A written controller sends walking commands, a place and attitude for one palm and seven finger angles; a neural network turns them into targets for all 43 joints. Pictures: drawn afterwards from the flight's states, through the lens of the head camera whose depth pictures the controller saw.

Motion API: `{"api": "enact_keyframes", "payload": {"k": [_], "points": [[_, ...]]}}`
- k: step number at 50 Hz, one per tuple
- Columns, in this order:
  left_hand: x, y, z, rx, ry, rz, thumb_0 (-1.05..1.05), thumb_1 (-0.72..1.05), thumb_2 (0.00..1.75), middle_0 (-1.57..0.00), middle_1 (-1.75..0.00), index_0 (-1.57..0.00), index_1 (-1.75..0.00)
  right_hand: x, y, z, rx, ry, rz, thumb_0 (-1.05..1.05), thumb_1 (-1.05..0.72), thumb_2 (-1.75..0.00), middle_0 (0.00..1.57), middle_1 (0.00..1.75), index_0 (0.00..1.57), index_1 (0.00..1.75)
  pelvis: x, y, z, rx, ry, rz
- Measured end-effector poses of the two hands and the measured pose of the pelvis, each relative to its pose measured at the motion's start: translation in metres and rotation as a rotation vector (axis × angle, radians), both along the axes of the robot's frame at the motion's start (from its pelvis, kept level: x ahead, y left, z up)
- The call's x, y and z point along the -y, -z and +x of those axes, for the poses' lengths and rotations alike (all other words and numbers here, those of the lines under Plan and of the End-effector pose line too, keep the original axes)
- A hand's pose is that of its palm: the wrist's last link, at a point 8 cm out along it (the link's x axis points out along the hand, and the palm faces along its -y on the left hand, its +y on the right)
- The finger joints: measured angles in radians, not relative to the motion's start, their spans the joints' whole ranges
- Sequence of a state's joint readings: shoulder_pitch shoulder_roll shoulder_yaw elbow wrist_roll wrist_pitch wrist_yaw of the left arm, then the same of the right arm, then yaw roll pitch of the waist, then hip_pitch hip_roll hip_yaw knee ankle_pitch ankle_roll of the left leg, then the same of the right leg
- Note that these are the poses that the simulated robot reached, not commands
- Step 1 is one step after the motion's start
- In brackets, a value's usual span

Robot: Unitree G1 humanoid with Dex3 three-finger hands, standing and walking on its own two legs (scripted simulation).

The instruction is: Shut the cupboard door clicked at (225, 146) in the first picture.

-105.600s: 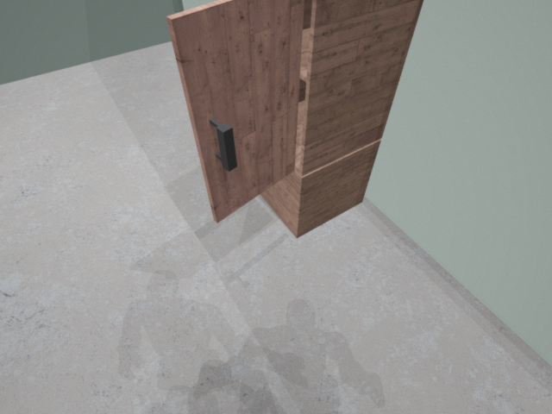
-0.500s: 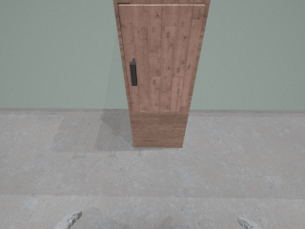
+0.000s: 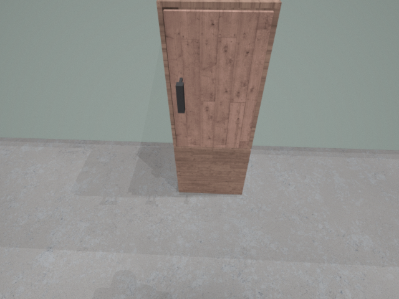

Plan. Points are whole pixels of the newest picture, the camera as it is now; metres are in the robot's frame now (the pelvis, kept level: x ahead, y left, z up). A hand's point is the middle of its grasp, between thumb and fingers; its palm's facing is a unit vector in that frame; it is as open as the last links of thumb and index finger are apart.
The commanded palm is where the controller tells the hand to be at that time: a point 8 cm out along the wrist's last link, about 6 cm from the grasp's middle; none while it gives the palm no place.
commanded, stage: let the arm hang, fingers relaxed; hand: left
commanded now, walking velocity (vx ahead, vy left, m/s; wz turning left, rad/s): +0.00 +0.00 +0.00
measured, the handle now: (181, 95) +0.83 +0.12 -0.04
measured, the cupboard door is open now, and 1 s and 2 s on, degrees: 0 0 0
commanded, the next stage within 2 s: look to check the result in 0.38 s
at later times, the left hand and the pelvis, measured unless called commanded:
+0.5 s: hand out of the picture +0.00 +0.15 -0.17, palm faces +0.04 -0.99 -0.15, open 7.3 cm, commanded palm none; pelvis +0.02 -0.01 +0.00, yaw +0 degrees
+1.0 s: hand out of the picture +0.02 +0.14 -0.17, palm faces +0.04 -0.99 -0.16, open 7.4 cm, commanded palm none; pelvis +0.04 -0.02 +0.01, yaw +0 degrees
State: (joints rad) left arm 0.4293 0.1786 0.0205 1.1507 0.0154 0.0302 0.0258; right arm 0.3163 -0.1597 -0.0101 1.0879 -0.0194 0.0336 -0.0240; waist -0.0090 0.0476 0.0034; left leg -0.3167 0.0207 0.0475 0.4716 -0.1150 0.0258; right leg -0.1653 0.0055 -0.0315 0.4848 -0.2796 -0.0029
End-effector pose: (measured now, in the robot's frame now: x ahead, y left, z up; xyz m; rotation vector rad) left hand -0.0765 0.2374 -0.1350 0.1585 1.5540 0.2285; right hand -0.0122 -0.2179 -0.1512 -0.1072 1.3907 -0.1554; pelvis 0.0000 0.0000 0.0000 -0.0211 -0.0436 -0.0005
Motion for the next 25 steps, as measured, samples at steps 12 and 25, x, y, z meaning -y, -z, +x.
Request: {"api": "enact_keyframes", "payload": {"k": [12, 25], "points": [[0.037, 0.013, 0.066, 0.154, 0.034, -0.094, 0.00, 0.91, 0.90, -0.20, -0.30, -0.20, -0.30, -0.003, -0.006, -0.002, -0.019, 0.015, -0.006, 0.01, -0.91, -0.89, 0.20, 0.29, 0.20, 0.30, 0.004, -0.002, 0.006, -0.023, 0.003, 0.012], [0.041, 0.011, 0.067, 0.099, 0.024, -0.087, 0.00, 0.91, 0.90, -0.20, -0.30, -0.20, -0.30, 0.003, -0.009, 0.002, -0.055, 0.023, -0.011, 0.01, -0.91, -0.89, 0.20, 0.29, 0.20, 0.30, 0.011, -0.004, 0.020, -0.019, 0.004, 0.013]]}}
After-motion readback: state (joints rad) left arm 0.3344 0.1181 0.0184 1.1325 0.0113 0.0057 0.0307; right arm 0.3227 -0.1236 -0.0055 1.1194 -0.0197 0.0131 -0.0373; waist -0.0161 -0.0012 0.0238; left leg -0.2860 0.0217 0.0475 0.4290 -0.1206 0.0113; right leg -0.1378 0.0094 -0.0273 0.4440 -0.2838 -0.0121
